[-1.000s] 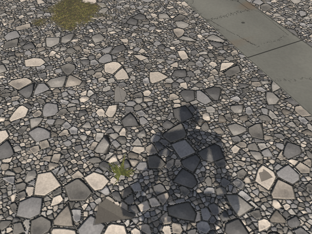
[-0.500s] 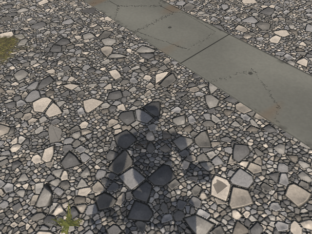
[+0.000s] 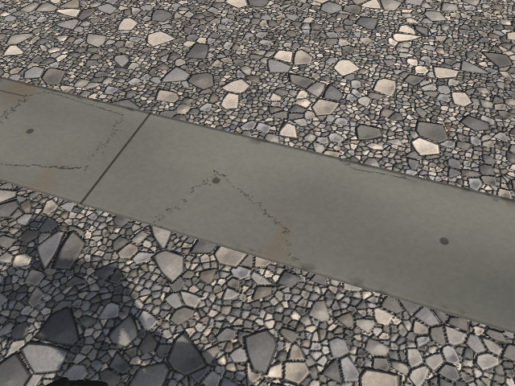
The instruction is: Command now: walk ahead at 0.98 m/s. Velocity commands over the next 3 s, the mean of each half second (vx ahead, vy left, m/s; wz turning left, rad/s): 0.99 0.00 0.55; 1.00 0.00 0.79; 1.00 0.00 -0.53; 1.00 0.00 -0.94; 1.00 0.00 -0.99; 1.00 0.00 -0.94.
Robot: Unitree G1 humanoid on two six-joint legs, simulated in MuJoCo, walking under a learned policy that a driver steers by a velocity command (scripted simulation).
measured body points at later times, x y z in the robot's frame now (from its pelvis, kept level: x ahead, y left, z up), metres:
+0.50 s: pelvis +0.44 +0.00 -0.01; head +0.47 +0.01 +0.44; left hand +0.30 +0.26 -0.14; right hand +0.73 -0.18 -0.08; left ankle +0.58 +0.15 -0.67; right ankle +0.32 -0.14 -0.74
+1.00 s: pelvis +0.86 +0.20 -0.01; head +0.88 +0.23 +0.44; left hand +0.93 +0.53 -0.07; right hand +1.03 -0.04 -0.13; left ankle +0.69 +0.12 -0.74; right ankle +1.13 +0.24 -0.69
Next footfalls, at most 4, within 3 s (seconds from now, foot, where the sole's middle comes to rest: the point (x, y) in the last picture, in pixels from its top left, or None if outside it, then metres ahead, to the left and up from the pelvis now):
0.18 right None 0.36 -0.13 -0.77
0.62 left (200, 311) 0.72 0.14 -0.77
1.08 right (152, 198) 1.15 0.31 -0.77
1.50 left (48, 160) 1.36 0.70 -0.77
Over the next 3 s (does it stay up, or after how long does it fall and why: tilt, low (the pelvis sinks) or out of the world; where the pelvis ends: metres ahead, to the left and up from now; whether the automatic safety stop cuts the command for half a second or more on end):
stays up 2.46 0.31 -0.01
